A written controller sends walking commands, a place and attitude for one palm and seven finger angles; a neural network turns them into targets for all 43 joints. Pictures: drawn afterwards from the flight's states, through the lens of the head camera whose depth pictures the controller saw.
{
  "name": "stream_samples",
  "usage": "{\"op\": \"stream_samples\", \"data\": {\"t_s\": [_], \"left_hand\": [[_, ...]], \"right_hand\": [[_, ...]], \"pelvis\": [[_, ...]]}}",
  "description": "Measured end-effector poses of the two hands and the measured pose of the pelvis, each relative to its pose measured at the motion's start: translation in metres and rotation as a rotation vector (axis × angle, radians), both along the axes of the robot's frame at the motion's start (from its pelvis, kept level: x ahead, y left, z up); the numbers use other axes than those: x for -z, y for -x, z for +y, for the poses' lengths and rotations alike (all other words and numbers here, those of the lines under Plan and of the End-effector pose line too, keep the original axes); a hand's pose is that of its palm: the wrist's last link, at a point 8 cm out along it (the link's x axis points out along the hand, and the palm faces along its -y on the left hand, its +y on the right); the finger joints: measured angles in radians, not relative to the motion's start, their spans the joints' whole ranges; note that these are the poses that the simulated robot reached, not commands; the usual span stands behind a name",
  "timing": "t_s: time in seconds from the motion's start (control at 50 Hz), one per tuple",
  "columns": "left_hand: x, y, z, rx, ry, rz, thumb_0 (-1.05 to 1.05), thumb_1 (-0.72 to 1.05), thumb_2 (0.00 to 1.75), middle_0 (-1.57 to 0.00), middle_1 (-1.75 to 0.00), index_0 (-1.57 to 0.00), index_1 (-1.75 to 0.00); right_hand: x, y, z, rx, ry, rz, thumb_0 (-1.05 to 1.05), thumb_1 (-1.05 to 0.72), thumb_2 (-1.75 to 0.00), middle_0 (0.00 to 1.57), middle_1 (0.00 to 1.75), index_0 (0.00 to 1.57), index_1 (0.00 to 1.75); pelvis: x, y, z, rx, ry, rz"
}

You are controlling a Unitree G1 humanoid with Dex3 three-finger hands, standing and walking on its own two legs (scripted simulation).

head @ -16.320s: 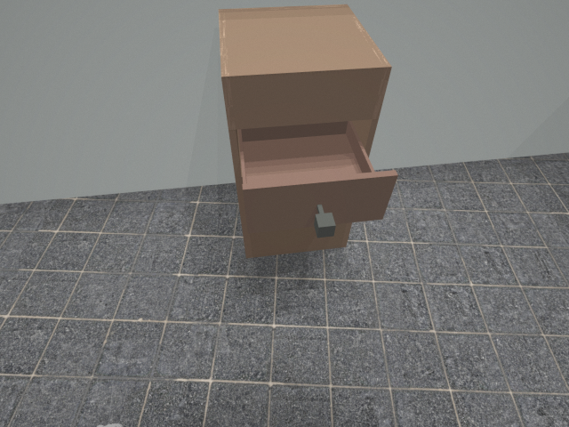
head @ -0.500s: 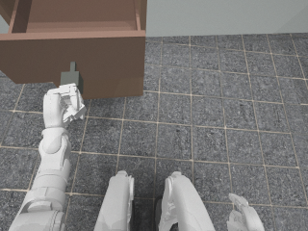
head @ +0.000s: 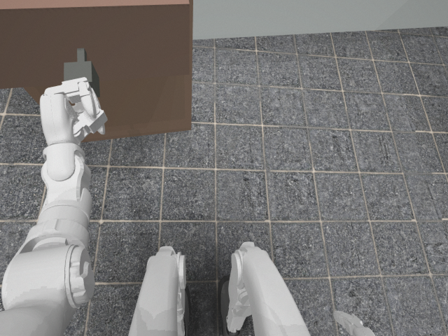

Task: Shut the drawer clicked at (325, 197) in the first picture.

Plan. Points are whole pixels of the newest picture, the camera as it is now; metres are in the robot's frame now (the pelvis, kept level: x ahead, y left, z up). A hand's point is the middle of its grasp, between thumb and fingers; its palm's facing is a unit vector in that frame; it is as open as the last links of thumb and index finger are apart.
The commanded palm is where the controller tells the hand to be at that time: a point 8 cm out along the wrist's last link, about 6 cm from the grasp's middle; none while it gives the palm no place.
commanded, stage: push the drawer shut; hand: left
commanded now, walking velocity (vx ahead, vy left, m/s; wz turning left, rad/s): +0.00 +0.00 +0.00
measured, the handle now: (82, 70) +0.57 +0.24 +0.00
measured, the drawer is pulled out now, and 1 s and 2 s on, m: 0.11 0.00 0.00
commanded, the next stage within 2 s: pull the fist back off the drawer in 1.32 s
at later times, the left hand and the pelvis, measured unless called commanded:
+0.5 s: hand (98, 83) +0.54 +0.21 +0.00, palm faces +0.20 -0.98 -0.03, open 3.2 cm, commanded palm +0.54 +0.22 +0.01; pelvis +0.01 +0.00 +0.00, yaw -1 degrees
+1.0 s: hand (94, 56) +0.60 +0.22 +0.01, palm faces +0.20 -0.98 -0.03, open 3.3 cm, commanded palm +0.61 +0.22 +0.01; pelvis +0.00 +0.00 -0.02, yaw -3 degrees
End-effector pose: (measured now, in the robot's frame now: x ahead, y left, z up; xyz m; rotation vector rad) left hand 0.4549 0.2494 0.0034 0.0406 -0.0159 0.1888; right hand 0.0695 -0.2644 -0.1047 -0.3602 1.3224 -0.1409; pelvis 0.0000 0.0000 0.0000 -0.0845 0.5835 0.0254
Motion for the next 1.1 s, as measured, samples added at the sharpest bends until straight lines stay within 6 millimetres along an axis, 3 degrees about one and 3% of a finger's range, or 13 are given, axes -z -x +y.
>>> {"op": "stream_samples", "data": {"t_s": [0.3, 0.68, 1.1], "left_hand": [[0.0, -0.04, 0.004, -0.01, 0.007, 0.006, 0.01, 0.79, 0.94, -1.4, -1.6, -1.4, -1.6], [-0.001, -0.075, 0.012, -0.019, 0.008, 0.009, 0.02, 0.76, 0.93, -1.4, -1.6, -1.4, -1.6], [-0.002, -0.115, 0.026, -0.002, 0.01, 0.015, 0.02, 0.69, 0.94, -1.4, -1.6, -1.4, -1.6]], "right_hand": [[-0.004, 0.019, -0.001, 0.043, 0.017, 0.094, 0.01, -0.9, -0.89, 0.21, 0.3, 0.21, 0.3], [-0.006, 0.039, -0.006, 0.069, 0.044, 0.158, 0.01, -0.9, -0.89, 0.21, 0.3, 0.21, 0.3], [-0.012, 0.089, 0.008, 0.125, 0.065, 0.267, 0.0, -0.9, -0.89, 0.21, 0.3, 0.21, 0.3]], "pelvis": [[0.002, -0.005, 0.0, 0.01, 0.013, 0.031], [0.009, -0.003, -0.005, 0.014, 0.028, 0.058], [0.02, 0.004, 0.0, 0.021, 0.057, 0.092]]}}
